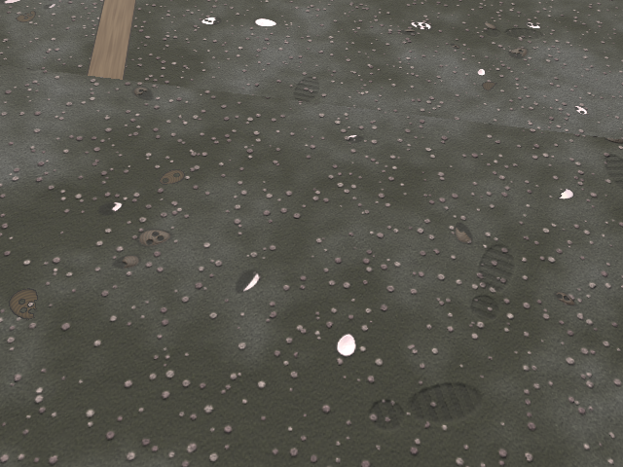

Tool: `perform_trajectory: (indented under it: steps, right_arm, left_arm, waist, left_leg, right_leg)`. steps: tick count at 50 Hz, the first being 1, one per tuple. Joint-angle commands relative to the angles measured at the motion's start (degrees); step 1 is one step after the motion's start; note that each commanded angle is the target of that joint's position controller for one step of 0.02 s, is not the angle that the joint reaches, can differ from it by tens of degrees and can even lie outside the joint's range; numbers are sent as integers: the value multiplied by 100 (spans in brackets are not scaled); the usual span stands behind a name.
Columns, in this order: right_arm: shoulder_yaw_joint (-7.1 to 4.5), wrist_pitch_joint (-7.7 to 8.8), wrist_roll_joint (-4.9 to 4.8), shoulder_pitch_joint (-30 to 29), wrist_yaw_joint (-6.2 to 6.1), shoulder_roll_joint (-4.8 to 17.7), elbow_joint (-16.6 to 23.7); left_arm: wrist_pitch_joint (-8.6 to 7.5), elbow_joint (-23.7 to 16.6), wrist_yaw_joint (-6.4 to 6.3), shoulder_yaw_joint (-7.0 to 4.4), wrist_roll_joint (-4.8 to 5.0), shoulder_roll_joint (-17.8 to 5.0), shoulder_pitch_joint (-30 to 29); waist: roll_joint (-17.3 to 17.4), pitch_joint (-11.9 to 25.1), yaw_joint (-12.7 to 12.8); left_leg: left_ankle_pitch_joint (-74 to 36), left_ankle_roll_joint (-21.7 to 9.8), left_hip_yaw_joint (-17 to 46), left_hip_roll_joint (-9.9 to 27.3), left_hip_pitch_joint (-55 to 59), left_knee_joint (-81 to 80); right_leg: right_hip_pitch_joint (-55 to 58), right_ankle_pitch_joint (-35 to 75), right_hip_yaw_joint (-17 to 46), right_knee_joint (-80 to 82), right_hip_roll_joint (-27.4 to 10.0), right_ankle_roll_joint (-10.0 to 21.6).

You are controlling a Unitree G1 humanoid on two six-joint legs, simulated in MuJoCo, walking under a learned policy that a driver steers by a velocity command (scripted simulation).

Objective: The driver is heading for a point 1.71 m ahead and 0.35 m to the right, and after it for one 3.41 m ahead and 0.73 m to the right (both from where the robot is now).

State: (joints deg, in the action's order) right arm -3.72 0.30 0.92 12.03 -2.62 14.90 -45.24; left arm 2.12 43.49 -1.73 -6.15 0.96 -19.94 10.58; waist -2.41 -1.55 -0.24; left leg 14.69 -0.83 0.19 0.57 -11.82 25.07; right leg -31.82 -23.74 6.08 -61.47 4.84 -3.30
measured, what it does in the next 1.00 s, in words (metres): steps on the spot, turning right: right foot, then left foot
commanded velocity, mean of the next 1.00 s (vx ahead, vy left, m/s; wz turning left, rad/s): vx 0.00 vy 0.00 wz -0.39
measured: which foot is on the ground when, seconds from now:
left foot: down 0.00-0.28, up 0.30-0.70, down 0.72-1.00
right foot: up 0.00-0.26, down 0.28-1.00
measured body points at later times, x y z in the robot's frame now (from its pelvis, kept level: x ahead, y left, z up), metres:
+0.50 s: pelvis +0.00 -0.05 +0.00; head +0.04 -0.09 +0.45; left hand +0.23 +0.17 -0.08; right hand +0.05 -0.38 -0.11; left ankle +0.05 +0.10 -0.67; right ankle -0.01 -0.14 -0.74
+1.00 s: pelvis +0.03 -0.03 -0.01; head +0.04 -0.04 +0.44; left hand +0.25 +0.16 -0.12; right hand +0.08 -0.32 -0.11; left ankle +0.07 +0.08 -0.74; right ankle -0.01 -0.15 -0.74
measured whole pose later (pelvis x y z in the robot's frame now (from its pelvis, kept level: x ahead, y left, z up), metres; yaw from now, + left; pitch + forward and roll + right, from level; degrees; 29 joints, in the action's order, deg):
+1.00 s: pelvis +0.03 -0.03 -0.01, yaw -23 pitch -1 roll +0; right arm -1.1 1.7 0.9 10.3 -0.3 13.8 -40.3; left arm 1.6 40.9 -0.3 -2.3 -0.8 -15.2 11.9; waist -0.5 -1.3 0.4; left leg 16.9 0.0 0.9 -0.4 -13.4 31.0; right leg -14.3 -16.2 6.5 -31.3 2.9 0.1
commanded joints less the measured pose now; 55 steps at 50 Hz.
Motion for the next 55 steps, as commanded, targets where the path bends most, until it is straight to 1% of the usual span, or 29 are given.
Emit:
perform_trajectory:
  steps: [1,3,6,10,12,13,14,15,16,17,18,19,20,22,26,32,34,35,36,37,38,39,40,42,45,49,52,53,55]
  right_arm:
    - [-161,49,-35,-243,-59,819,427]
    - [-204,-13,-25,-9,-90,945,377]
    - [-293,-64,-52,-50,-58,1211,410]
    - [-357,-40,-167,-136,56,1349,421]
    - [-358,-8,-287,-288,83,1320,409]
    - [-317,31,-278,-27,110,1148,295]
    - [-242,62,-62,130,134,889,352]
    - [-102,92,166,-168,128,553,720]
    - [-201,88,24,-553,109,898,768]
    - [-241,55,-126,-597,98,1004,774]
    - [-268,22,-116,-498,53,1020,670]
    - [-297,-14,-55,-472,0,1079,633]
    - [-308,-27,-16,-375,-6,1074,622]
    - [-284,-10,-31,-192,18,939,608]
    - [-193,10,-55,-338,41,769,677]
    - [-158,66,-117,-447,152,788,800]
    - [-141,116,-123,-307,198,715,791]
    - [-121,152,-99,-147,226,640,747]
    - [-124,182,-10,-99,227,755,772]
    - [-185,185,89,-30,192,1166,860]
    - [-143,171,143,-291,210,1119,763]
    - [-34,190,91,-560,233,729,879]
    - [-12,201,62,-586,242,669,867]
    - [-19,234,7,-464,247,777,830]
    - [22,230,29,-349,230,737,856]
    - [59,206,-15,-244,208,633,897]
    - [76,179,-16,-225,217,581,916]
    - [92,166,-4,-167,221,535,896]
    - [64,132,-52,-138,217,623,891]
  left_arm:
    - [11,-483,33,-11,58,-211,-151]
    - [14,-699,90,50,57,-150,-452]
    - [20,-922,209,122,36,-95,-580]
    - [81,-1039,304,56,43,-257,-471]
    - [106,-972,334,4,32,-256,-135]
    - [102,-892,288,-76,12,-409,146]
    - [90,-911,192,-253,18,-994,490]
    - [24,-1073,171,-285,-116,-1466,498]
    - [-112,-1040,243,-205,-207,-1135,643]
    - [-204,-1027,248,-141,-191,-986,322]
    - [-229,-1035,208,-117,-96,-838,-31]
    - [-207,-1085,174,-61,-19,-696,-277]
    - [-181,-1122,143,-33,-23,-680,-384]
    - [-156,-1148,96,-22,-76,-680,-368]
    - [-133,-1117,19,-19,-61,-700,-259]
    - [-86,-1025,96,59,-116,-660,-218]
    - [-76,-997,107,124,-81,-560,-323]
    - [-73,-976,102,175,-49,-456,-374]
    - [-104,-922,95,229,-81,-305,-181]
    - [-151,-916,100,286,-207,-133,86]
    - [-176,-931,103,262,-162,-119,225]
    - [-174,-866,78,224,-216,-335,142]
    - [-159,-863,73,196,-202,-363,-29]
    - [-69,-848,75,215,-235,-246,-176]
    - [-76,-750,135,222,-163,-191,-82]
    - [-162,-648,136,228,-174,-111,-53]
    - [-189,-599,127,235,-165,-67,-17]
    - [-183,-554,115,249,-168,-25,70]
    - [-175,-519,96,224,-124,-92,176]
  waist:
    - [1027,188,-35]
    - [1110,250,-231]
    - [1221,336,-290]
    - [1327,359,-225]
    - [1231,416,38]
    - [904,561,123]
    - [-295,885,140]
    - [-1528,1032,121]
    - [-795,1360,520]
    - [-614,945,323]
    - [-364,700,145]
    - [-331,566,51]
    - [-384,577,-43]
    - [-425,723,-108]
    - [-522,732,23]
    - [-649,570,199]
    - [-591,555,58]
    - [-523,554,-96]
    - [-305,610,-68]
    - [570,780,156]
    - [1473,643,466]
    - [1329,567,365]
    - [1249,520,291]
    - [1155,428,161]
    - [677,192,82]
    - [256,297,-10]
    - [101,333,-27]
    - [95,443,-25]
    - [205,182,-15]
  left_leg:
    - [-2854,-1060,737,1357,874,-588]
    - [-2838,-1131,669,1467,1206,-570]
    - [-2866,-1157,428,1611,1037,-556]
    - [-2862,-1044,210,1734,812,-314]
    - [-2636,-747,-23,1654,609,189]
    - [-2172,-409,-322,1424,223,765]
    - [-598,145,-816,947,-1024,2214]
    - [2619,540,-580,78,-2612,3626]
    - [2637,549,252,87,-2661,4486]
    - [2130,470,352,197,-2733,4626]
    - [1594,437,387,284,-2740,4391]
    - [1231,453,417,313,-2670,4154]
    - [948,491,370,223,-2373,4142]
    - [620,544,336,83,-2135,3898]
    - [388,614,388,36,-1968,2727]
    - [614,484,278,2,-1106,1629]
    - [292,368,211,-25,-656,807]
    - [-399,275,163,-31,-168,-33]
    - [-1170,148,451,272,367,-370]
    - [-2368,-176,1221,1145,795,-369]
    - [-2372,-870,1765,1568,248,-429]
    - [-1864,-1033,1766,1526,-25,-564]
    - [-1398,-814,1512,1228,2,-517]
    - [-678,-430,1162,858,-151,-431]
    - [-153,-109,657,457,-240,-194]
    - [-556,-116,481,336,1,117]
    - [-662,-110,419,279,69,213]
    - [-188,-115,374,225,98,179]
    - [1373,-271,421,145,-133,114]
  right_leg:
    - [-769,244,-188,-282,-334,-256]
    - [-724,299,-325,320,-488,-336]
    - [-52,189,-625,1150,-649,-257]
    - [729,318,-985,2152,-553,35]
    - [1434,1102,-1138,3273,-410,328]
    - [2207,1870,-964,3861,-330,533]
    - [3503,3903,412,3915,-1281,934]
    - [3879,5632,2407,3783,-2737,2210]
    - [3549,5081,2375,4006,-2807,2637]
    - [3200,4449,1777,4075,-2418,2312]
    - [2903,3748,1376,4109,-2016,1929]
    - [2649,3472,1217,4141,-1829,1722]
    - [2340,3538,1094,4172,-1681,1681]
    - [2232,3401,1038,4203,-1554,1700]
    - [2311,2698,1198,4160,-1499,1678]
    - [1934,2330,1592,3990,-1540,1687]
    - [1916,2498,1657,3791,-1452,1574]
    - [1790,2423,1592,3677,-1306,1400]
    - [1566,1994,1508,3564,-1103,1096]
    - [1261,1045,1003,2877,-619,735]
    - [1228,47,304,2750,-194,462]
    - [1530,106,203,2787,-382,281]
    - [1609,511,166,2962,-393,261]
    - [1872,1144,206,3243,-457,260]
    - [1778,1402,288,3355,-496,497]
    - [1694,1691,397,3435,-566,501]
    - [1701,1749,429,3444,-582,488]
    - [1745,1270,384,3470,-536,500]
    - [1434,-391,217,3356,-355,616]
